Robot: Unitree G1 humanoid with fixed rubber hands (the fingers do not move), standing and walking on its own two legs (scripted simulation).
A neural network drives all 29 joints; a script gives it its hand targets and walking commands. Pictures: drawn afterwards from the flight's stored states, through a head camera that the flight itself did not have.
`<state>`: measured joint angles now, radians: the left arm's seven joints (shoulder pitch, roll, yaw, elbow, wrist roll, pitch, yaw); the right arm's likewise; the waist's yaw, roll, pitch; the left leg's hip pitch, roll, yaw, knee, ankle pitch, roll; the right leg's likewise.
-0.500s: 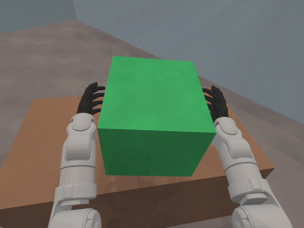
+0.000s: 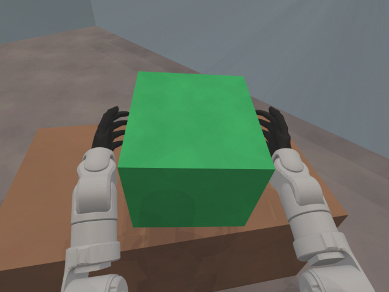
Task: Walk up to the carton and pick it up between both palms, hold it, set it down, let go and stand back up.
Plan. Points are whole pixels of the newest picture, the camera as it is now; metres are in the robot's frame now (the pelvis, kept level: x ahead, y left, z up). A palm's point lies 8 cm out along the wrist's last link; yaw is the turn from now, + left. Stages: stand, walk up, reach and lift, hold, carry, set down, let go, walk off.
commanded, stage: reach and lift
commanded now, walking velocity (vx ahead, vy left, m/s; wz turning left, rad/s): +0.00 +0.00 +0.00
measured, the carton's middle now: (190, 148) +0.41 +0.01 +0.11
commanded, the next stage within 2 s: hold in 0.20 s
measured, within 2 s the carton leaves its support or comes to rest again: neither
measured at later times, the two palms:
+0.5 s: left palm (96, 143) +0.34 +0.19 +0.19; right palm (279, 141) +0.34 -0.15 +0.19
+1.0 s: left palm (100, 143) +0.34 +0.18 +0.19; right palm (282, 141) +0.34 -0.16 +0.19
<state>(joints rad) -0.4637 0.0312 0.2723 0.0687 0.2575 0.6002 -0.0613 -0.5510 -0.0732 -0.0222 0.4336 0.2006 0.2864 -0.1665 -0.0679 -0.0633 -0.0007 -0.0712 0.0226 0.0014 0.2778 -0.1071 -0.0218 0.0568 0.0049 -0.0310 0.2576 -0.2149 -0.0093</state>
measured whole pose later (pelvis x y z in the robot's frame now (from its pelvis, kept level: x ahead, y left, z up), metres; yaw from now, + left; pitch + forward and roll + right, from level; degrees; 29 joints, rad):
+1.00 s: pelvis -0.01 +0.01 +0.00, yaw -1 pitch -7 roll +0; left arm -0.50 0.02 0.28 0.03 0.29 0.68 -0.05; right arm -0.61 -0.09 -0.04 0.46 0.21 0.32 -0.15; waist -0.07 -0.07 0.00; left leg -0.06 0.02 0.02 0.27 -0.09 -0.01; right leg 0.06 0.00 -0.02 0.25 -0.20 0.00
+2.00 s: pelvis -0.01 +0.01 +0.00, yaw -1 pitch -6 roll +0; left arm -0.50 0.02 0.28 0.02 0.28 0.69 -0.05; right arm -0.60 -0.08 -0.05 0.44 0.20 0.32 -0.15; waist -0.07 -0.06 -0.01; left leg -0.06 0.02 0.02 0.27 -0.09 -0.01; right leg 0.05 0.00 -0.02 0.25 -0.19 0.00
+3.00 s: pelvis -0.01 +0.01 +0.00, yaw -1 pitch -7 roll +0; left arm -0.49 0.02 0.28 0.02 0.28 0.69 -0.06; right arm -0.60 -0.08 -0.04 0.44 0.20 0.32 -0.15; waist -0.07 -0.06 0.00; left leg -0.05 0.02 0.02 0.26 -0.09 -0.01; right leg 0.06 0.00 -0.02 0.25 -0.19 0.00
